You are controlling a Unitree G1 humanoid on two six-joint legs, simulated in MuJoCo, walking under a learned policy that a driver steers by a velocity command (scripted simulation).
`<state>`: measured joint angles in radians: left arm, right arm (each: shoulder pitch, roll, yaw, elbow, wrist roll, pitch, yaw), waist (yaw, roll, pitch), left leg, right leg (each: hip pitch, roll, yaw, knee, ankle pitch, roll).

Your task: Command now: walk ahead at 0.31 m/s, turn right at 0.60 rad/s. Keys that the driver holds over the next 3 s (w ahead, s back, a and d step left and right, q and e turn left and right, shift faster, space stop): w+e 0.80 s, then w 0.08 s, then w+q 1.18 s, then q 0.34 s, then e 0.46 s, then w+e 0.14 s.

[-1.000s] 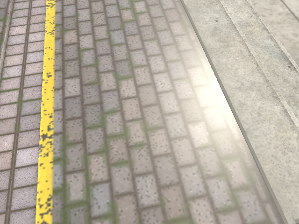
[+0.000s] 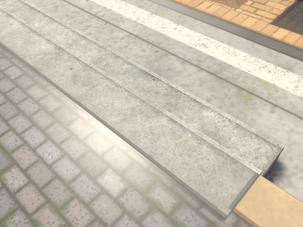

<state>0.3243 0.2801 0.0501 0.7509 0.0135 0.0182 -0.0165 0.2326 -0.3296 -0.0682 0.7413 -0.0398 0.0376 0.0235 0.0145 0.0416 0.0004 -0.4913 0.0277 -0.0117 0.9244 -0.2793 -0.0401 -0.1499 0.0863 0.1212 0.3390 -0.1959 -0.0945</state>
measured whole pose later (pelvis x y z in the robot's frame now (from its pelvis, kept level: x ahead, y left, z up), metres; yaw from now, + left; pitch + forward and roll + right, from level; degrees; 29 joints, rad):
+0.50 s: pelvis +0.18 +0.02 +0.00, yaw -17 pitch +1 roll +1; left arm 0.21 0.33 0.06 0.75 0.04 0.00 -0.07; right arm 0.37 -0.26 -0.04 0.79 -0.02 -0.07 0.00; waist -0.03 -0.07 0.01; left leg -0.05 -0.02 0.10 0.28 -0.25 0.03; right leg -0.64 0.00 0.06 1.09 -0.21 -0.04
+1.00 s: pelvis +0.42 -0.14 -0.01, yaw -32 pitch +0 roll +0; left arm 0.33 0.26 0.04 0.81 0.01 -0.05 -0.01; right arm 0.22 -0.27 -0.03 0.74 -0.03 0.00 0.02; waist 0.00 0.03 0.05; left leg -0.65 0.13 -0.01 1.03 -0.21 -0.01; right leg -0.12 0.16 0.01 0.30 -0.17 -0.15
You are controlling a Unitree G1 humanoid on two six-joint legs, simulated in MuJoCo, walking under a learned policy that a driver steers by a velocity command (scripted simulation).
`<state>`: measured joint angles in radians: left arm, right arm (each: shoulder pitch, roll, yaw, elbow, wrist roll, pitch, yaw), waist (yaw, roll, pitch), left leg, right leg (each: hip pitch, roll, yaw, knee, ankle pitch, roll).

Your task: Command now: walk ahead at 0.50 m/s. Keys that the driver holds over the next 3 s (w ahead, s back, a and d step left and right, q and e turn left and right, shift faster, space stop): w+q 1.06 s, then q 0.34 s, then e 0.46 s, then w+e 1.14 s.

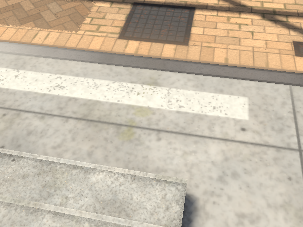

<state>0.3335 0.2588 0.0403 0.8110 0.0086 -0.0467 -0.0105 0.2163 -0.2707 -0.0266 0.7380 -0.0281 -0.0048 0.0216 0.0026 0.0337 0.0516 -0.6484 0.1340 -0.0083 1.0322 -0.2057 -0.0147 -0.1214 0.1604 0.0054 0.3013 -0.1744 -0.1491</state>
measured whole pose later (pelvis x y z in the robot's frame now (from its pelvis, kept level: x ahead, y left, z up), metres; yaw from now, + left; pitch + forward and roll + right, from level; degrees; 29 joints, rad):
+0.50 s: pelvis +0.28 +0.06 -0.01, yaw +15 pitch +0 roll +0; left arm 0.23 0.28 0.01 0.77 0.05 -0.05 0.01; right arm 0.32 -0.30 -0.06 0.82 0.00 -0.01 0.01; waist 0.00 -0.01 0.05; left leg -0.24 -0.15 -0.01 0.43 -0.18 0.14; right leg -0.47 -0.03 0.05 1.09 -0.34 0.02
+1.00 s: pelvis +0.56 +0.07 -0.12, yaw +32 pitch +0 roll -1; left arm 0.30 0.23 0.03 0.76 0.02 -0.07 0.00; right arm 0.37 -0.30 -0.05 0.80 -0.04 0.02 -0.03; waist -0.04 0.06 -0.04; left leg -0.55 -0.10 -0.06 1.77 -0.54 0.08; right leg -0.30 0.08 0.00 0.59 -0.29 -0.06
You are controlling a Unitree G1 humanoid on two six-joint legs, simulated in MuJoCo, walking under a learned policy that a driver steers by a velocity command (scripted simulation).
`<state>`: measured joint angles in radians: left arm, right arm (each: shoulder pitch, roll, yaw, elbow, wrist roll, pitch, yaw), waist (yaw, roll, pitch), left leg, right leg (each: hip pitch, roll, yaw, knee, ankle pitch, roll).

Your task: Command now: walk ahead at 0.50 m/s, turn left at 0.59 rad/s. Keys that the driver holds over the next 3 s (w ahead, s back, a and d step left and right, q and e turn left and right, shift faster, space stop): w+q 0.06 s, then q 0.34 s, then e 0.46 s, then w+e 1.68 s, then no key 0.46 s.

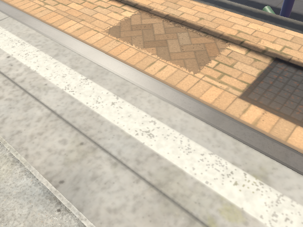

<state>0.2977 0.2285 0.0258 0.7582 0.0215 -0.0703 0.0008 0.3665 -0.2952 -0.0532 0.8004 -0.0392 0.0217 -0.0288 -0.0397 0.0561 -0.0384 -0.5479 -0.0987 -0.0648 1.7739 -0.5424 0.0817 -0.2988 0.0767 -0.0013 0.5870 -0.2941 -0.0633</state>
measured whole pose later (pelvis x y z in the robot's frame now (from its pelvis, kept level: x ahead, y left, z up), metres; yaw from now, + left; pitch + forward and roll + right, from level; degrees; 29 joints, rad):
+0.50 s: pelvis +0.17 +0.01 -0.01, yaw +16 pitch +0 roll +0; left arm 0.27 0.23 0.03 0.78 0.03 0.02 0.01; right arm 0.13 -0.22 -0.03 0.76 -0.01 0.00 -0.01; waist 0.03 -0.02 0.10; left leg -0.41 -0.12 0.04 0.55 -0.13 0.12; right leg -0.47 -0.02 0.02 1.18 -0.45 0.03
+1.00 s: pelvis +0.17 -0.04 +0.01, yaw +3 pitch +1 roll +1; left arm 0.36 0.21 0.04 0.78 0.03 0.03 0.00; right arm 0.13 -0.26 -0.06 0.77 -0.02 0.01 0.00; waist 0.02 0.05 -0.02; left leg -0.60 0.00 0.04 1.00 -0.24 0.02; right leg -0.14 0.07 0.06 0.48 -0.33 -0.07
